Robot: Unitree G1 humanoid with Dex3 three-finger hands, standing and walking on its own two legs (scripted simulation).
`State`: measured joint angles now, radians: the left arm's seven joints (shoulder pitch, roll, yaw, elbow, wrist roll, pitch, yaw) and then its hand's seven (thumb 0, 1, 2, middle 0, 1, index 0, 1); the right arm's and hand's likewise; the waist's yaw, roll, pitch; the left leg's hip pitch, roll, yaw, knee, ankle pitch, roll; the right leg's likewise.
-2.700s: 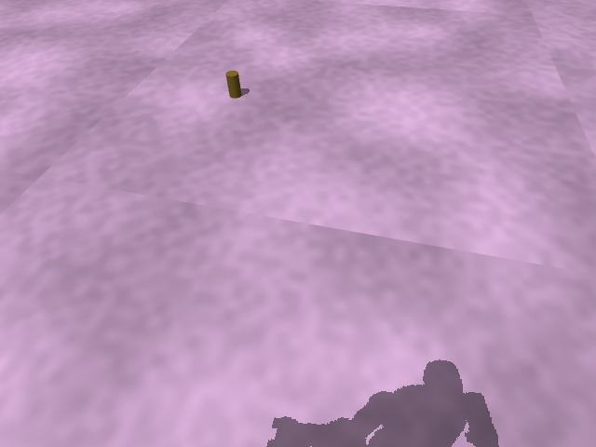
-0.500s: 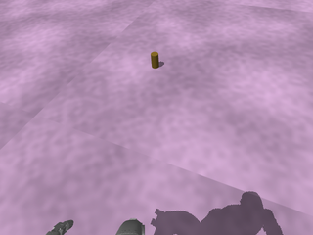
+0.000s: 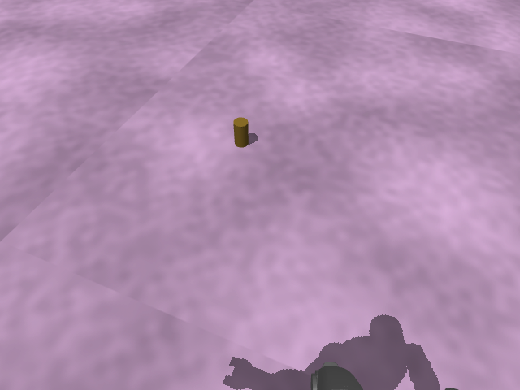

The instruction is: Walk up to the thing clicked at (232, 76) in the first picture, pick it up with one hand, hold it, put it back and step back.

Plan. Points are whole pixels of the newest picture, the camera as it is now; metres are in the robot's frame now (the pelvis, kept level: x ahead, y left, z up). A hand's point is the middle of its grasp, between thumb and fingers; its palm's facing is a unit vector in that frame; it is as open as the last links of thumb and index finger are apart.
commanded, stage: walk up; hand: left
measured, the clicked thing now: (241, 132) +1.43 +0.15 -0.70
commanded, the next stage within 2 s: none
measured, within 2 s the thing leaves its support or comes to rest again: neither
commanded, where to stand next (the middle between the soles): +1.10 -0.06 m, yaw +0 degrees
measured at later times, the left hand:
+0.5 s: hand (153, 297) +0.30 +0.23 -0.13, palm faces +0.02 -0.92 -0.38, open 7.4 cm
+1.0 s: hand (185, 183) +0.58 +0.22 -0.14, palm faces -0.08 -0.92 -0.38, open 7.4 cm
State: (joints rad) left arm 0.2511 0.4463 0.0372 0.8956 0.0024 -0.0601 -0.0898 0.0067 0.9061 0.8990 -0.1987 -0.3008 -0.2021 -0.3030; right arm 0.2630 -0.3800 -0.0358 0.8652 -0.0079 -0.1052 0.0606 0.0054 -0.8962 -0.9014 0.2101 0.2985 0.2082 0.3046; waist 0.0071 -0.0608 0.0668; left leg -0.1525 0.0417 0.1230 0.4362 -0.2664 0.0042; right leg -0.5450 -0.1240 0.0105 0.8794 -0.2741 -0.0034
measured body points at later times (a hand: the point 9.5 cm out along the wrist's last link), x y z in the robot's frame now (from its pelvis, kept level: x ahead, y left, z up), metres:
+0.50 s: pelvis +0.26 -0.05 +0.00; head +0.28 -0.06 +0.45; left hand +0.29 +0.28 -0.10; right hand +0.37 -0.37 -0.11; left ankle +0.41 +0.10 -0.71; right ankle +0.23 -0.16 -0.74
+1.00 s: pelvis +0.50 -0.06 -0.01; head +0.51 -0.07 +0.44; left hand +0.59 +0.27 -0.11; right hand +0.53 -0.39 -0.12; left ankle +0.44 +0.08 -0.74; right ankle +0.63 -0.21 -0.73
